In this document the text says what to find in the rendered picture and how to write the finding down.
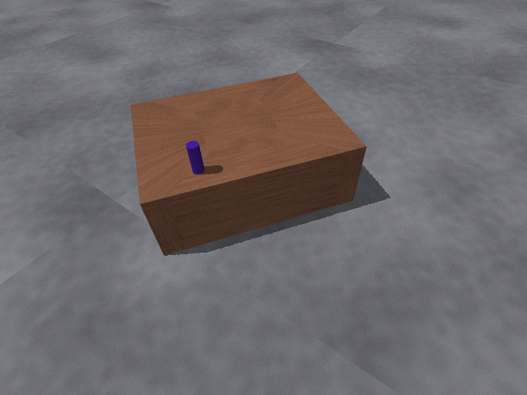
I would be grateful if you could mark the can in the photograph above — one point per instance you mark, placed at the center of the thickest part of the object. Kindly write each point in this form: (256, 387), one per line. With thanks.
(195, 157)

